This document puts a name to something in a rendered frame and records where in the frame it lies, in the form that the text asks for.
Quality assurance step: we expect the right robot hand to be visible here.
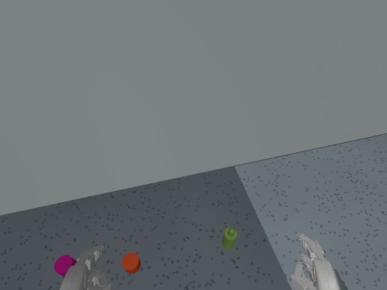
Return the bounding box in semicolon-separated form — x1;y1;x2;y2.
291;233;341;290

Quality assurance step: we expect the left robot hand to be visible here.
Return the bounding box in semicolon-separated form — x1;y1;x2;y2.
59;245;111;290

